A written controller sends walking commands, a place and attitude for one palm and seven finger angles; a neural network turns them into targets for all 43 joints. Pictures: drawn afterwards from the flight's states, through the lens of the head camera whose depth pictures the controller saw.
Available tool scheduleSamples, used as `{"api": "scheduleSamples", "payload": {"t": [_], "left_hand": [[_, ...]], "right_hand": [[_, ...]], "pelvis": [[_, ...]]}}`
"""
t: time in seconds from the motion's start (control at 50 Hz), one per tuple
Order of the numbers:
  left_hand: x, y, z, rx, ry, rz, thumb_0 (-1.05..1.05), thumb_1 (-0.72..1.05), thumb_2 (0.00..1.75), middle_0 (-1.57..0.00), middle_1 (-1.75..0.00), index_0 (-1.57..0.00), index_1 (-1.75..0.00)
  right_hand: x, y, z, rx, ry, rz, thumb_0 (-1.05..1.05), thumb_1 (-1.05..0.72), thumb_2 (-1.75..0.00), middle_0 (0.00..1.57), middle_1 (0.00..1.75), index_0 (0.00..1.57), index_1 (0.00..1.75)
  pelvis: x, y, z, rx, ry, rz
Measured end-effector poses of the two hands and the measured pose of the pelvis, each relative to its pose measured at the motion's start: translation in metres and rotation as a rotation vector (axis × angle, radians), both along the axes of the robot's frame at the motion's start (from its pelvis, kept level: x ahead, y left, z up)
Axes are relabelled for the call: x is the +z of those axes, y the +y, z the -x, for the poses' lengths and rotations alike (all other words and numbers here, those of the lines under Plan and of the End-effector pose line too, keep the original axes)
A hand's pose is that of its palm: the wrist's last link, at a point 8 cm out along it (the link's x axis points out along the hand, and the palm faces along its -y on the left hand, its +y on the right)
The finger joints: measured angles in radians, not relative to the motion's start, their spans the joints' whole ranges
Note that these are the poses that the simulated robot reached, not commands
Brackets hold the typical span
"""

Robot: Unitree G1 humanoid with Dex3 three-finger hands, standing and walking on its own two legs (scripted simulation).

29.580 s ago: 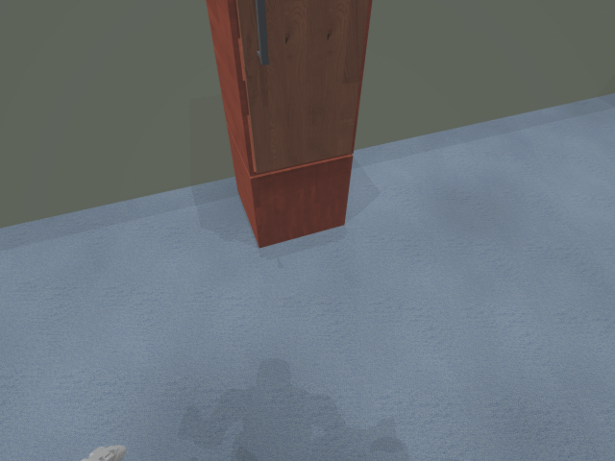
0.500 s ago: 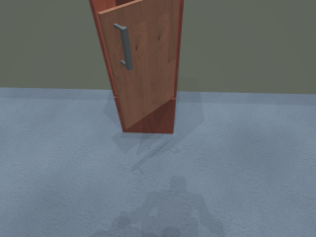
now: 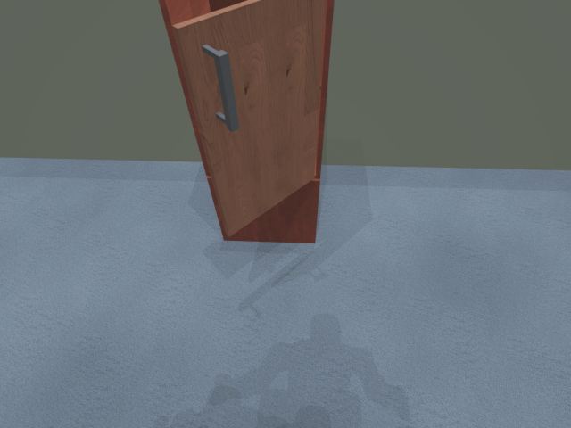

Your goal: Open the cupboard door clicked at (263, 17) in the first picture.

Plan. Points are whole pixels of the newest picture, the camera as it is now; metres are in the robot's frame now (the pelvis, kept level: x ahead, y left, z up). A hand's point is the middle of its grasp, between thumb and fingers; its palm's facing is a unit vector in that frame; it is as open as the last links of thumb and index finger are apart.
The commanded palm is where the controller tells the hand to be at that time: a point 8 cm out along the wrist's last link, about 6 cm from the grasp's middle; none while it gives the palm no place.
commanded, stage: walk to a spot facing it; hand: left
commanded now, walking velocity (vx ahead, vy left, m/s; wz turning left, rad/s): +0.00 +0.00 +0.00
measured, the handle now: (221, 90) +0.68 +0.16 +0.12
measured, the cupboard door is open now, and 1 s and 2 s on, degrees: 46 46 46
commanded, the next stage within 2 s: none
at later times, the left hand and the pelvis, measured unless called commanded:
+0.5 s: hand out of the picture +0.08 +0.19 -0.18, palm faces -0.16 -0.96 -0.24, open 7.4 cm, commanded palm none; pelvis -0.01 +0.00 -0.02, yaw -11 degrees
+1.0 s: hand out of the picture +0.14 +0.16 -0.19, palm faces -0.39 -0.89 -0.22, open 7.4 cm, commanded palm none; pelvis -0.02 +0.00 -0.02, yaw -27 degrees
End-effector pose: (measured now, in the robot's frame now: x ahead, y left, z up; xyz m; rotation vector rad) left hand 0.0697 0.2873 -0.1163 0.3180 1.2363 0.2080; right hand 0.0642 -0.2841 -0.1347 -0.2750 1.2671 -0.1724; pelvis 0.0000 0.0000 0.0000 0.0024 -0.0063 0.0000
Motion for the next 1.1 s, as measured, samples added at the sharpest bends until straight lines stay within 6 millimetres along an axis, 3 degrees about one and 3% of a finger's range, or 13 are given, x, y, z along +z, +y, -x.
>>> {"api": "scheduleSamples", "payload": {"t": [0.16, 0.26, 0.46, 0.58, 0.62, 0.68, 0.8, 0.92, 1.0, 1.1], "left_hand": [[-0.002, -0.003, -0.011, -0.009, -0.004, 0.004, 0.0, 0.9, 0.89, -0.2, -0.3, -0.2, -0.3], [-0.012, -0.013, -0.01, -0.024, 0.029, 0.024, 0.0, 0.91, 0.89, -0.2, -0.3, -0.2, -0.3], [-0.034, -0.04, -0.01, -0.111, 0.087, 0.099, 0.0, 0.91, 0.89, -0.2, -0.3, -0.2, -0.3], [-0.026, -0.061, -0.027, -0.159, 0.05, 0.097, 0.0, 0.91, 0.89, -0.2, -0.3, -0.2, -0.3], [-0.031, -0.066, -0.033, -0.184, 0.016, 0.082, 0.0, 0.91, 0.89, -0.2, -0.3, -0.2, -0.3], [-0.035, -0.071, -0.031, -0.203, 0.026, 0.063, 0.0, 0.91, 0.89, -0.2, -0.3, -0.2, -0.3], [-0.032, -0.075, -0.028, -0.288, 0.115, 0.063, 0.0, 0.9, 0.89, -0.2, -0.3, -0.2, -0.3], [-0.046, -0.071, -0.056, -0.351, 0.111, 0.102, 0.0, 0.9, 0.89, -0.2, -0.3, -0.2, -0.3], [-0.042, -0.08, -0.088, -0.392, 0.047, 0.124, 0.0, 0.91, 0.89, -0.2, -0.3, -0.2, -0.3], [-0.027, -0.107, -0.122, -0.474, -0.031, 0.138, 0.0, 0.91, 0.89, -0.2, -0.3, -0.2, -0.3]], "right_hand": [[0.002, -0.004, -0.003, -0.014, -0.005, 0.016, 0.01, -0.9, -0.9, 0.2, 0.3, 0.21, 0.3], [-0.004, 0.006, 0.009, -0.072, -0.012, 0.002, 0.01, -0.9, -0.9, 0.2, 0.3, 0.2, 0.3], [-0.02, 0.032, 0.073, -0.211, 0.039, -0.043, 0.0, -0.9, -0.9, 0.2, 0.3, 0.21, 0.3], [-0.033, 0.028, 0.113, -0.262, 0.099, -0.074, 0.01, -0.9, -0.9, 0.21, 0.3, 0.21, 0.3], [-0.042, 0.02, 0.119, -0.288, 0.102, -0.084, 0.01, -0.9, -0.9, 0.21, 0.3, 0.21, 0.3], [-0.043, 0.006, 0.117, -0.328, 0.086, -0.078, 0.01, -0.9, -0.9, 0.2, 0.3, 0.21, 0.3], [-0.011, -0.009, 0.09, -0.384, -0.065, -0.027, 0.01, -0.91, -0.9, 0.2, 0.3, 0.2, 0.3], [0.002, -0.004, 0.08, -0.421, -0.184, 0.048, 0.01, -0.9, -0.9, 0.2, 0.3, 0.2, 0.3], [0.007, 0.008, 0.102, -0.425, -0.131, 0.051, 0.0, -0.9, -0.9, 0.2, 0.3, 0.2, 0.3], [0.002, 0.015, 0.14, -0.483, -0.06, 0.022, 0.01, -0.9, -0.9, 0.21, 0.3, 0.21, 0.3]], "pelvis": [[-0.001, 0.0, -0.005, -0.019, 0.005, 0.0], [-0.005, 0.0, -0.004, -0.067, 0.005, 0.006], [-0.016, 0.004, 0.01, -0.172, 0.001, -0.013], [-0.019, -0.007, 0.016, -0.226, -0.009, 0.001], [-0.028, -0.018, 0.016, -0.243, 0.0, -0.018], [-0.03, -0.022, 0.023, -0.278, 0.001, -0.004], [-0.015, -0.018, 0.027, -0.376, 0.035, -0.031], [-0.022, 0.0, 0.02, -0.442, 0.055, -0.005], [-0.016, -0.001, 0.021, -0.474, 0.031, 0.009], [-0.012, -0.01, 0.023, -0.528, 0.031, 0.035]]}}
